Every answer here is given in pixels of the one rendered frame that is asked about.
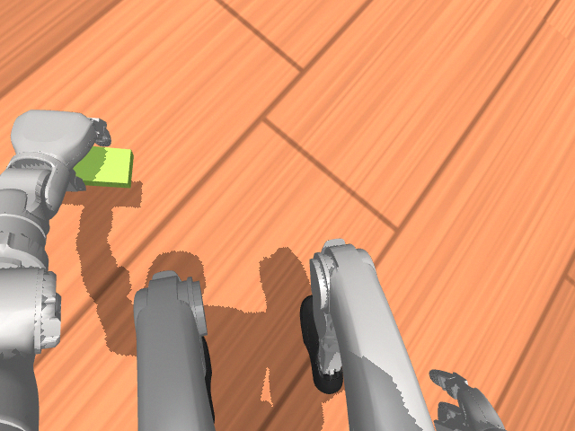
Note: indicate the right robot foot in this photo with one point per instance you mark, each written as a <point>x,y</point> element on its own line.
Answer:
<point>325,383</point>

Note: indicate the left robot hand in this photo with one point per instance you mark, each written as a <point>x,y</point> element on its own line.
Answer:
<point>66,136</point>

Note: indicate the right robot hand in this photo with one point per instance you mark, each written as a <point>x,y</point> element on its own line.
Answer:
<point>474,413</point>

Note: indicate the small box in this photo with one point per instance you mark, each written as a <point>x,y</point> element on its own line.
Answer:
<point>106,167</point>

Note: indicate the left robot arm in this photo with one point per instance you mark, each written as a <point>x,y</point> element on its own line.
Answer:
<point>32,188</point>

